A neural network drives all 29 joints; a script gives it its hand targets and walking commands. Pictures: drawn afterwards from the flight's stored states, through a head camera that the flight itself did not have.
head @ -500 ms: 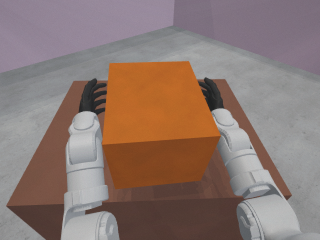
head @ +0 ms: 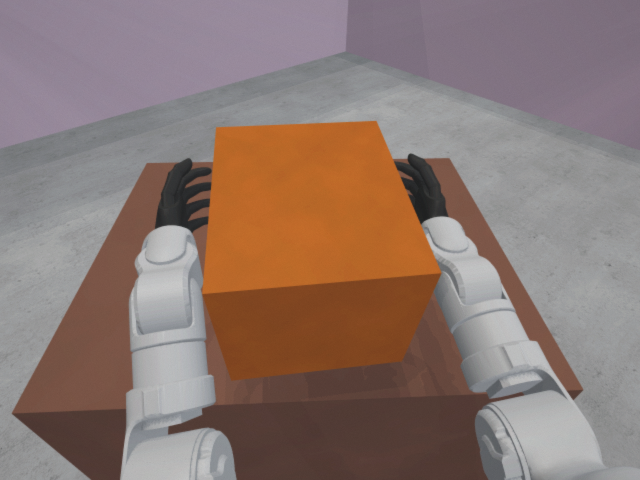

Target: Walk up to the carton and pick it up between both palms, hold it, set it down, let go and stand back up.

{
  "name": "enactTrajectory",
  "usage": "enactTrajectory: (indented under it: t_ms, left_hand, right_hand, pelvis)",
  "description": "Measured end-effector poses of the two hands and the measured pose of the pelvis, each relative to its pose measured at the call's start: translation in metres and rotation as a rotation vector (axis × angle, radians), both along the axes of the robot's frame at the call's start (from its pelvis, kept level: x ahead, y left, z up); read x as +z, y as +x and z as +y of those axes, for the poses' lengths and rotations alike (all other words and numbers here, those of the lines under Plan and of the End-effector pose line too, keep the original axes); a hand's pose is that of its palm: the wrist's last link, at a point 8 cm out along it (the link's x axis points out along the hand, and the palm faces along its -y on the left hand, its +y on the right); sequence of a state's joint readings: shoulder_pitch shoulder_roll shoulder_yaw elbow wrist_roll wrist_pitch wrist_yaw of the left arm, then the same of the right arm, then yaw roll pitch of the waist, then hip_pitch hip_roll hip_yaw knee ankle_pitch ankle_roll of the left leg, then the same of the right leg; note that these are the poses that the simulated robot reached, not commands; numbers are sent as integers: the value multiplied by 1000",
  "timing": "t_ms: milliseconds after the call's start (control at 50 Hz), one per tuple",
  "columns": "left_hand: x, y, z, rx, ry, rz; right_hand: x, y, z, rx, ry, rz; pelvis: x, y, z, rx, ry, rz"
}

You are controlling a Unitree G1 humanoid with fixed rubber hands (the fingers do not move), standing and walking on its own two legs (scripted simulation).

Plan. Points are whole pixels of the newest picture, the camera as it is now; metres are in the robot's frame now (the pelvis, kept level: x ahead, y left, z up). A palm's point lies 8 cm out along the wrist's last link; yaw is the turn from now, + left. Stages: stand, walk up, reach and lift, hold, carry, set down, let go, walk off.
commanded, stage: hold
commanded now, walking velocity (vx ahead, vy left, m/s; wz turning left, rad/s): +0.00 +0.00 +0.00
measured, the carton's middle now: (308, 243) +0.36 +0.00 +0.15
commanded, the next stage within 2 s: set down in 0.02 s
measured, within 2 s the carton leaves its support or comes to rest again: neither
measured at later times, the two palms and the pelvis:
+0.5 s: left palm (188, 229) +0.38 +0.15 +0.16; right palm (422, 240) +0.36 -0.15 +0.13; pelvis +0.01 +0.01 +0.00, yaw +0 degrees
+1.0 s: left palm (199, 233) +0.41 +0.14 +0.13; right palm (419, 244) +0.38 -0.15 +0.11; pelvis +0.03 +0.01 +0.00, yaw +0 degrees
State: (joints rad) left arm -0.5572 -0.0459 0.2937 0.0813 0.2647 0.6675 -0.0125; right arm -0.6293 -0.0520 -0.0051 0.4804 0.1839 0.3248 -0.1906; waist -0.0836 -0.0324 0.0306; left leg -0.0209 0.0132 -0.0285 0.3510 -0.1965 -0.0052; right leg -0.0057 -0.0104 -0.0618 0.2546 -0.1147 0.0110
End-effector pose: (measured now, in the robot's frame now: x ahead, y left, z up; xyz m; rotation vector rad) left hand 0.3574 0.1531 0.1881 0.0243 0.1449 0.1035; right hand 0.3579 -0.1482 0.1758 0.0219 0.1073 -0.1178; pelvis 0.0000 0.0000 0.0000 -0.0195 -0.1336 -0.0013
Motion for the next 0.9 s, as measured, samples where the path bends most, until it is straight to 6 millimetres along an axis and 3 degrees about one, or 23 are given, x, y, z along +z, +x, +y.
enactTrajectory:
  t_ms: [240,340,520,720,900]
  left_hand:
    - [12,8,-4,-29,4,-79]
    - [4,16,-4,-65,20,-93]
    - [-28,28,-5,-82,21,-59]
    - [-41,49,-9,-94,36,-50]
    - [-50,52,-10,-112,27,-37]
  right_hand:
    - [12,1,-5,-25,-9,-84]
    - [-5,1,-4,-46,-30,-102]
    - [-45,5,-3,-70,-27,-75]
    - [-48,21,-8,-86,-44,-67]
    - [-57,18,-8,-104,-41,-56]
  pelvis:
    - [0,3,0,6,5,-10]
    - [1,6,2,4,7,-28]
    - [1,13,6,2,-1,-3]
    - [1,26,9,4,-8,19]
    - [0,34,12,5,-11,29]
